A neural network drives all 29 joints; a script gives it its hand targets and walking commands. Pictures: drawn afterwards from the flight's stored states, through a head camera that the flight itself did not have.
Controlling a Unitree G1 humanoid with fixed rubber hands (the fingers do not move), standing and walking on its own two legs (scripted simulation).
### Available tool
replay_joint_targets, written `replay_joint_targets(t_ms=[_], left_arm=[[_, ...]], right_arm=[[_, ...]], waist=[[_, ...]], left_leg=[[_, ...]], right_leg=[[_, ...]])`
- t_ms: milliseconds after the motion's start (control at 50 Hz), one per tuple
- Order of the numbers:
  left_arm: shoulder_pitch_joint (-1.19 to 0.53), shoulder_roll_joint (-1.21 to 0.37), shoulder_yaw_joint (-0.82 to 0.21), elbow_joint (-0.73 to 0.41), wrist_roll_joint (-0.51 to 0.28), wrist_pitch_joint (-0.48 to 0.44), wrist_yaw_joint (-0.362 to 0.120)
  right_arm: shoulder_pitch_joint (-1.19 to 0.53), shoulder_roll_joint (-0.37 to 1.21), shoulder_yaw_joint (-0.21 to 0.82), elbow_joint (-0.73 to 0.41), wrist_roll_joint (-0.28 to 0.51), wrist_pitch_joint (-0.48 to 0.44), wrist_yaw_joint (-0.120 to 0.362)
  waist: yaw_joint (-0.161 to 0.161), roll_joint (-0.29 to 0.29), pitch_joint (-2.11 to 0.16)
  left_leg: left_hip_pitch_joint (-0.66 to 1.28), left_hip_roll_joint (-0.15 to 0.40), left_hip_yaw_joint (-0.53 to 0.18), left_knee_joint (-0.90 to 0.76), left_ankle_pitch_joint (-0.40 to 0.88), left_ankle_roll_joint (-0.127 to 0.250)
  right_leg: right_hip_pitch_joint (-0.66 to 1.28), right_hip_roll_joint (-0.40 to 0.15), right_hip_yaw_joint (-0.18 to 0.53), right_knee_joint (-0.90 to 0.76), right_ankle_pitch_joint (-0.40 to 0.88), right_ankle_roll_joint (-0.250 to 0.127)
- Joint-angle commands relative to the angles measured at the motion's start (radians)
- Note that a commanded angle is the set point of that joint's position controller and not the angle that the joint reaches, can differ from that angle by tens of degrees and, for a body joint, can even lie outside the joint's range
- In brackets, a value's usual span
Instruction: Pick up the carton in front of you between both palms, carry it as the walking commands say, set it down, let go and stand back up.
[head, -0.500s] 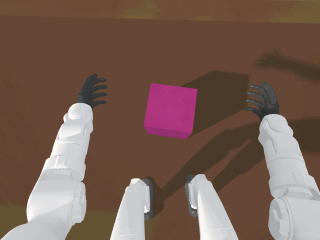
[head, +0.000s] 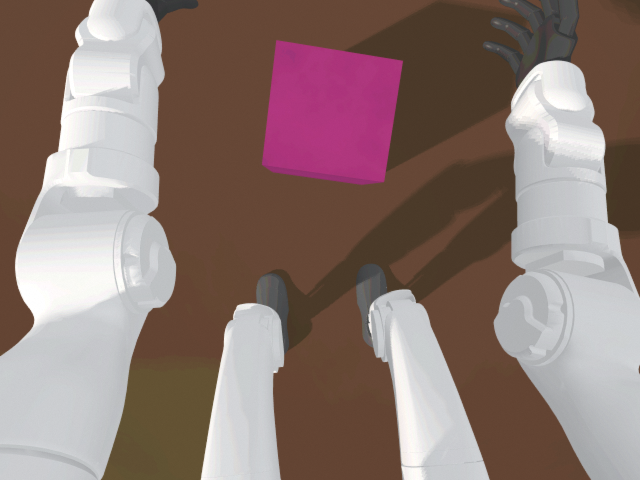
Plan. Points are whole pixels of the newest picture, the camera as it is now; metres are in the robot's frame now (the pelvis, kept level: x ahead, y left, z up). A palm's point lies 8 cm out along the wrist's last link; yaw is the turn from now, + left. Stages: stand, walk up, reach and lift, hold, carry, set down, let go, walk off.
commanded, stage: reach and lift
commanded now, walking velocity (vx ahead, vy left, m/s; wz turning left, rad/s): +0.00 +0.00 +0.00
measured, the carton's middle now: (326, 126) +0.52 -0.04 -0.52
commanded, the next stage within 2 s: none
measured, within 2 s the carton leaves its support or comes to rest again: leaves its support in 1.56 s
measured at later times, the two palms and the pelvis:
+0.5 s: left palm (216, 100) +0.55 +0.14 -0.37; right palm (452, 127) +0.48 -0.24 -0.36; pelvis -0.02 -0.01 -0.20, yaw -2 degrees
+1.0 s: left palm (221, 100) +0.56 +0.14 -0.44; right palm (419, 121) +0.50 -0.21 -0.44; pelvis -0.04 +0.00 -0.27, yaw -3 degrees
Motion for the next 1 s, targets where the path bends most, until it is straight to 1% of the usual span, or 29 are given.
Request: replay_joint_targets(t_ms=[0,20,60,120,140,160,200,240,260,280,300,320,360,380,420,460,520,540,580,680,720,740,780,880,940,980], left_arm=[[-0.043,-0.066,0.055,-0.009,0.038,-0.089,0.019],[-0.02,-0.074,0.066,0.009,0.044,-0.103,0.023],[-0.029,-0.061,0.059,0.014,0.029,-0.124,0.036],[-0.11,-0.004,0.015,-0.029,-0.004,-0.146,0.071],[-0.137,0.02,-0.004,-0.058,-0.016,-0.154,0.085],[-0.162,0.046,-0.028,-0.089,-0.033,-0.159,0.098],[-0.187,0.082,-0.084,-0.137,-0.082,-0.161,0.115],[-0.168,0.102,-0.134,-0.137,-0.131,-0.152,0.125],[-0.163,0.109,-0.16,-0.128,-0.154,-0.145,0.129],[-0.183,0.124,-0.183,-0.13,-0.175,-0.137,0.132],[-0.217,0.138,-0.2,-0.139,-0.195,-0.129,0.137],[-0.25,0.146,-0.212,-0.164,-0.218,-0.123,0.141],[-0.336,0.158,-0.241,-0.221,-0.264,-0.114,0.145],[-0.364,0.163,-0.25,-0.21,-0.279,-0.106,0.143],[-0.392,0.179,-0.253,-0.149,-0.298,-0.091,0.132],[-0.415,0.193,-0.247,-0.058,-0.295,-0.081,0.117],[-0.461,0.207,-0.233,0.088,-0.286,-0.082,0.092],[-0.482,0.215,-0.226,0.124,-0.283,-0.088,0.084],[-0.536,0.23,-0.23,0.156,-0.284,-0.104,0.076],[-0.686,0.306,-0.279,0.192,-0.311,-0.134,0.078],[-0.715,0.322,-0.3,0.189,-0.314,-0.138,0.085],[-0.715,0.32,-0.299,0.172,-0.311,-0.142,0.09],[-0.716,0.288,-0.317,0.139,-0.319,-0.149,0.095],[-0.622,0.214,-0.347,0.183,-0.347,-0.144,0.08],[-0.548,0.174,-0.348,0.165,-0.346,-0.149,0.083],[-0.511,0.149,-0.342,0.159,-0.336,-0.154,0.088]], right_arm=[[-0.008,-0.042,-0.039,0.041,-0.051,-0.121,0.045],[-0.005,-0.036,-0.042,0.057,-0.057,-0.135,0.048],[-0.021,-0.042,-0.037,0.066,-0.049,-0.152,0.046],[-0.067,-0.084,-0.032,0.062,-0.007,-0.168,0.025],[-0.086,-0.105,-0.024,0.048,0.011,-0.174,0.015],[-0.106,-0.126,-0.006,0.025,0.034,-0.18,0.004],[-0.132,-0.156,0.047,-0.019,0.087,-0.184,-0.016],[-0.131,-0.164,0.101,-0.03,0.135,-0.174,-0.028],[-0.126,-0.164,0.125,-0.025,0.16,-0.165,-0.031],[-0.133,-0.174,0.148,-0.031,0.191,-0.155,-0.035],[-0.151,-0.194,0.166,-0.032,0.216,-0.146,-0.041],[-0.175,-0.216,0.184,-0.04,0.241,-0.139,-0.047],[-0.246,-0.264,0.211,-0.066,0.278,-0.131,-0.063],[-0.278,-0.283,0.217,-0.053,0.285,-0.124,-0.07],[-0.321,-0.292,0.224,0.002,0.286,-0.107,-0.076],[-0.365,-0.275,0.228,0.077,0.276,-0.094,-0.076],[-0.454,-0.272,0.224,0.2,0.246,-0.091,-0.066],[-0.486,-0.268,0.223,0.227,0.239,-0.093,-0.061],[-0.55,-0.267,0.223,0.256,0.233,-0.101,-0.057],[-0.696,-0.282,0.258,0.241,0.263,-0.113,-0.061],[-0.719,-0.306,0.24,0.232,0.266,-0.118,-0.062],[-0.727,-0.303,0.246,0.224,0.267,-0.125,-0.063],[-0.709,-0.303,0.249,0.24,0.262,-0.135,-0.069],[-0.578,-0.255,0.256,0.327,0.258,-0.137,-0.066],[-0.513,-0.237,0.241,0.334,0.24,-0.148,-0.06],[-0.494,-0.233,0.228,0.324,0.225,-0.159,-0.057]], waist=[[-0.053,0.125,-0.942],[-0.048,0.115,-0.913],[-0.038,0.101,-0.939],[-0.034,0.101,-1.01],[-0.034,0.107,-1.044],[-0.031,0.116,-1.097],[-0.022,0.126,-1.218],[-0.009,0.123,-1.32],[-0.003,0.128,-1.353],[0.001,0.135,-1.396],[0.002,0.149,-1.42],[0.001,0.156,-1.434],[-0.02,0.158,-1.45],[-0.033,0.152,-1.41],[-0.042,0.133,-1.283],[-0.037,0.116,-1.134],[-0.031,0.088,-0.867],[-0.027,0.077,-0.805],[-0.021,0.069,-0.762],[-0.005,0.049,-0.808],[-0.024,0.081,-0.824],[-0.01,0.087,-0.808],[-0.02,0.097,-0.833],[-0.05,0.108,-0.857],[-0.063,0.116,-0.908],[-0.061,0.119,-0.905]], left_leg=[[0.561,-0.051,-0.063,0.155,0.66,-0.037],[0.468,-0.052,-0.065,0.188,0.64,-0.037],[0.339,-0.051,-0.063,0.261,0.577,-0.039],[0.204,-0.05,-0.04,0.345,0.414,-0.043],[0.182,-0.049,-0.028,0.378,0.379,-0.048],[0.186,-0.049,-0.018,0.413,0.372,-0.052],[0.235,-0.053,-0.012,0.486,0.445,-0.057],[0.298,-0.053,-0.017,0.556,0.572,-0.057],[0.336,-0.052,-0.019,0.588,0.618,-0.056],[0.405,-0.049,-0.019,0.624,0.635,-0.051],[0.45,-0.049,-0.013,0.658,0.616,-0.052],[0.462,-0.048,-0.005,0.684,0.58,-0.055],[0.433,-0.044,0.009,0.722,0.48,-0.055],[0.383,-0.043,0.014,0.73,0.409,-0.052],[0.25,-0.041,0.018,0.74,0.277,-0.046],[0.133,-0.035,0.024,0.755,0.159,-0.039],[-0.062,-0.015,0.027,0.772,-0.066,-0.032],[-0.115,-0.009,0.025,0.781,-0.111,-0.03],[-0.158,0.0,0.019,0.806,-0.147,-0.027],[-0.123,0.013,0.009,0.862,-0.128,-0.022],[-0.073,0.013,0.006,0.88,-0.1,-0.023],[-0.085,0.009,0.011,0.886,-0.084,-0.025],[-0.043,0.007,0.013,0.897,-0.026,-0.033],[0.035,-0.01,0.005,0.928,0.103,-0.04],[0.087,-0.021,-0.005,0.94,0.2,-0.043],[0.094,-0.026,-0.014,0.941,0.25,-0.043]], right_leg=[[0.019,0.095,-0.074,0.121,0.448,0.041],[-0.016,0.092,-0.065,0.161,0.444,0.043],[-0.042,0.086,-0.052,0.242,0.433,0.046],[-0.011,0.074,-0.042,0.333,0.38,0.049],[-0.001,0.072,-0.044,0.366,0.369,0.051],[0.014,0.071,-0.048,0.399,0.378,0.054],[0.038,0.075,-0.054,0.471,0.456,0.066],[0.042,0.085,-0.06,0.542,0.537,0.076],[0.028,0.088,-0.066,0.575,0.551,0.078],[-0.006,0.089,-0.078,0.602,0.52,0.082],[-0.039,0.085,-0.085,0.622,0.477,0.081],[-0.047,0.078,-0.089,0.644,0.449,0.076],[-0.04,0.068,-0.096,0.689,0.4,0.067],[-0.05,0.066,-0.099,0.704,0.361,0.063],[-0.058,0.06,-0.095,0.725,0.289,0.055],[-0.081,0.056,-0.083,0.734,0.202,0.053],[-0.117,0.039,-0.058,0.746,0.016,0.045],[-0.121,0.035,-0.05,0.757,-0.024,0.043],[-0.11,0.031,-0.037,0.785,-0.061,0.04],[-0.049,0.021,-0.036,0.853,-0.038,0.04],[-0.056,0.025,-0.045,0.869,-0.007,0.041],[-0.043,0.03,-0.04,0.877,0.006,0.041],[-0.021,0.039,-0.05,0.897,0.068,0.044],[-0.013,0.056,-0.073,0.927,0.174,0.038],[-0.041,0.063,-0.087,0.942,0.239,0.038],[-0.087,0.066,-0.091,0.947,0.256,0.039]])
